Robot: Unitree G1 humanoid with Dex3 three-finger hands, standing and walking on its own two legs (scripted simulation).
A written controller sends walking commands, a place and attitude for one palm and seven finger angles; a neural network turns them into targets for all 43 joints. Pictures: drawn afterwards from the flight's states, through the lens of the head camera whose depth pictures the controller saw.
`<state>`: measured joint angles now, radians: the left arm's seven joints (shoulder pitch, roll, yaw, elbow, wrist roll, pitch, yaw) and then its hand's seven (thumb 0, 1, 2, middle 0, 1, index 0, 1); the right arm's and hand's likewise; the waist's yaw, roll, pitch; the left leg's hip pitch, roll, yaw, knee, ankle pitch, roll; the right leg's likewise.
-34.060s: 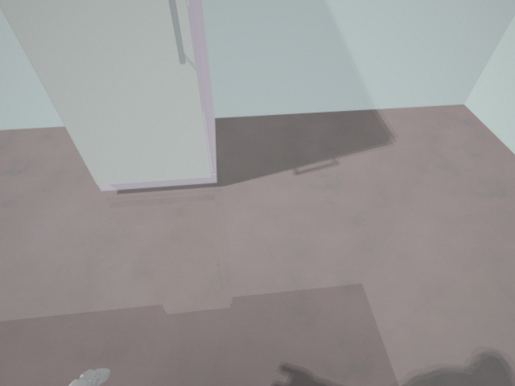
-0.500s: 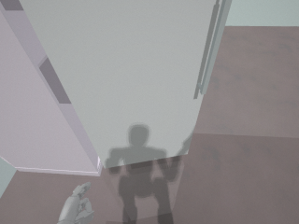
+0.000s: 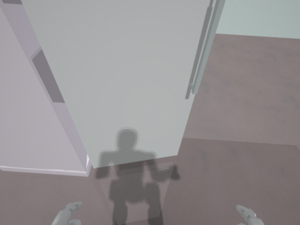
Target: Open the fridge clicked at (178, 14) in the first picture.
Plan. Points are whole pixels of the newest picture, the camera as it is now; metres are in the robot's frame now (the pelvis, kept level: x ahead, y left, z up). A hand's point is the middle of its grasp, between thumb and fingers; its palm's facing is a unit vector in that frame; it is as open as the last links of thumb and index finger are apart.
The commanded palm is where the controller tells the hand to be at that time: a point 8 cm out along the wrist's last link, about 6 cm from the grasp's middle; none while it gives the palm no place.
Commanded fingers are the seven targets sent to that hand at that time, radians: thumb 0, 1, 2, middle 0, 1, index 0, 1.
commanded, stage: let the arm hang, fingers relaxed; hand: right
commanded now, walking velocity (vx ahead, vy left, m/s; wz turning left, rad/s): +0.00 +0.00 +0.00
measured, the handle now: (203, 49) +0.67 -0.14 +0.16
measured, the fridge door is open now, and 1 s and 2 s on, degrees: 76 76 76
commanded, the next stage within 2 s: look to check the result in 0.90 s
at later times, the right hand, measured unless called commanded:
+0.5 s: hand out of the picture -0.03 -0.19 -0.16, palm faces +0.00 +0.98 -0.21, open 7.3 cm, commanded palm none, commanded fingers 0.00 -0.90 -0.90 0.20 0.30 0.20 0.30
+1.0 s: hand out of the picture +0.03 -0.18 -0.16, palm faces -0.02 +0.98 -0.19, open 7.4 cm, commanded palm none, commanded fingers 0.00 -0.90 -0.90 0.20 0.30 0.20 0.30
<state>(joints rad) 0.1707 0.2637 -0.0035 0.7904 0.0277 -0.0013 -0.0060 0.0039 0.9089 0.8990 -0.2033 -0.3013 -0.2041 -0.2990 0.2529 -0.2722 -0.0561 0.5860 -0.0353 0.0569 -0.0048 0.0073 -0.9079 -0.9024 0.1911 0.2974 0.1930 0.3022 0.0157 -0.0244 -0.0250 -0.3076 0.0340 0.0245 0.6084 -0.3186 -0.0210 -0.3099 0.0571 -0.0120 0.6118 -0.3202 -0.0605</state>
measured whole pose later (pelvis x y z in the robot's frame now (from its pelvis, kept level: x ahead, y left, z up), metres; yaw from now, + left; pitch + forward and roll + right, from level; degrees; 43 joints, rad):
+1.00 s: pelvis +0.01 +0.00 +0.02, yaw +2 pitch -1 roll +0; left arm 0.27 0.16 0.00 1.11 0.01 0.00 0.04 0.00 0.91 0.90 -0.20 -0.30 -0.20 -0.30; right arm 0.24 -0.17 0.00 1.13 -0.01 0.00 -0.03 0.00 -0.91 -0.90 0.19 0.30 0.20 0.30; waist 0.01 0.00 0.04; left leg -0.15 0.02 0.00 0.40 -0.23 -0.02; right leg -0.14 0.05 -0.03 0.40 -0.24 -0.05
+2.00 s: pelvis +0.01 +0.01 +0.02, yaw +1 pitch -1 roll +0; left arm 0.24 0.18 0.00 1.12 0.01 0.00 0.03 0.00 0.91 0.90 -0.20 -0.30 -0.20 -0.30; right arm 0.21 -0.19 -0.01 1.14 -0.01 0.00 -0.02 0.00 -0.91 -0.90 0.19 0.30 0.20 0.30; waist 0.01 0.00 0.05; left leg -0.14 0.01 0.01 0.37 -0.21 -0.01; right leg -0.13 0.04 -0.02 0.37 -0.22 -0.04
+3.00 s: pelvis +0.02 +0.03 +0.02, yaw +1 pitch -1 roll +0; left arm 0.11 0.31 0.01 1.12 0.02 0.00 0.02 0.00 0.91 0.90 -0.20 -0.30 -0.20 -0.30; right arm 0.10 -0.31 -0.01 1.13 -0.01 -0.02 0.00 0.01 -0.91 -0.90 0.20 0.30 0.20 0.30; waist 0.01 0.00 0.05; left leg -0.10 -0.01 0.02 0.30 -0.18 0.02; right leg -0.09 0.01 -0.01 0.29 -0.18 -0.01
